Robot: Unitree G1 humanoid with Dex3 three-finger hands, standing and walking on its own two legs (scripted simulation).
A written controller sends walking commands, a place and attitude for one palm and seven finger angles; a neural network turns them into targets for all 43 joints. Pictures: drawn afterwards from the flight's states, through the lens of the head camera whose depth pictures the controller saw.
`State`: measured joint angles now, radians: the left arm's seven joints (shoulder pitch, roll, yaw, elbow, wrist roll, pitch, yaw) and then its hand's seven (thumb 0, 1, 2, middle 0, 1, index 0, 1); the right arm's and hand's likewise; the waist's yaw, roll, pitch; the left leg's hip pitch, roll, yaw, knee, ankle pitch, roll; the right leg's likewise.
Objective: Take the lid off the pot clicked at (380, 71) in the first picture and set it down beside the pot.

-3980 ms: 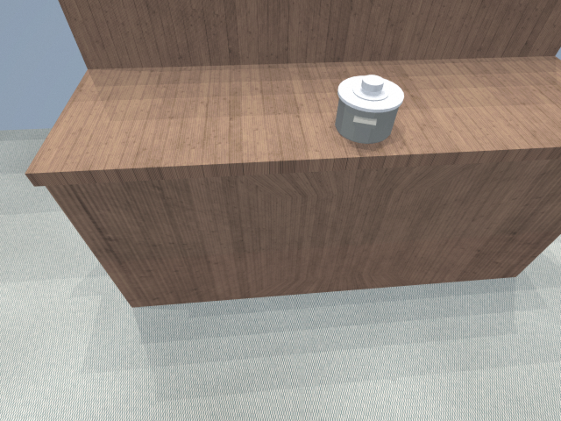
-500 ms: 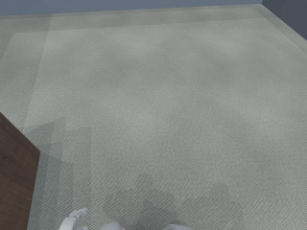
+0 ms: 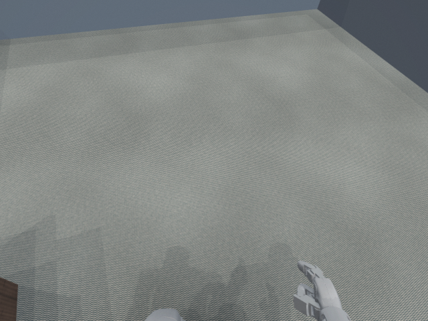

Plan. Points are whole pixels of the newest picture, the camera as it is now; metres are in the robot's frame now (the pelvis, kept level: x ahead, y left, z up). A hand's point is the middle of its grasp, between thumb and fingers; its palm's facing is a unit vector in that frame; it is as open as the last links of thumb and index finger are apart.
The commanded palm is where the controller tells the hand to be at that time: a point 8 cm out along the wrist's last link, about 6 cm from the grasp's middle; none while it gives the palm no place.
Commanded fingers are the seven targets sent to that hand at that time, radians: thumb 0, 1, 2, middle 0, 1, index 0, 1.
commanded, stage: turn to face it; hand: left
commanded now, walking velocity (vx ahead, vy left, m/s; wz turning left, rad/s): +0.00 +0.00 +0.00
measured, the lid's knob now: out of the picture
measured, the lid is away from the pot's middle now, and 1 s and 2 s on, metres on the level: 0.00 0.00 0.00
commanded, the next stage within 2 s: none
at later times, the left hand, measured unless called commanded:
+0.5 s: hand (143, 300) +0.15 +0.17 -0.13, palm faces +0.09 -0.97 -0.24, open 7.4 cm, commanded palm none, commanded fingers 0.00 0.90 0.90 -0.20 -0.30 -0.20 -0.30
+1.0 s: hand out of the picture -0.08 +0.25 -0.17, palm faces +0.49 -0.83 -0.27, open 7.4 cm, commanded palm none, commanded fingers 0.00 0.90 0.90 -0.20 -0.30 -0.20 -0.30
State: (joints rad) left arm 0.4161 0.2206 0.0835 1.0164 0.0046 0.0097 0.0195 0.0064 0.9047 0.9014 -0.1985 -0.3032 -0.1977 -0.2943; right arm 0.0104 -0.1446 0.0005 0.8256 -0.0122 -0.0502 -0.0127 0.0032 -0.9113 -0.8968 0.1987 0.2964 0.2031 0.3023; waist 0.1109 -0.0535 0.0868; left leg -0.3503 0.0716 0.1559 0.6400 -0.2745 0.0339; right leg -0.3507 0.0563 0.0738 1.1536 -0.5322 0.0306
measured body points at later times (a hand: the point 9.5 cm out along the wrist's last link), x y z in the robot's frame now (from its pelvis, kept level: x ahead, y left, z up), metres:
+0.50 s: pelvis +0.03 -0.01 +0.01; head +0.05 -0.04 +0.46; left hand +0.15 +0.22 -0.11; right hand -0.01 -0.25 -0.16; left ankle +0.01 +0.10 -0.66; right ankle +0.03 -0.11 -0.72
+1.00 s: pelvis -0.01 +0.03 +0.01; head +0.00 +0.06 +0.46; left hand -0.10 +0.29 -0.15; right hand +0.21 -0.17 -0.10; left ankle -0.02 +0.13 -0.72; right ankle +0.04 -0.13 -0.64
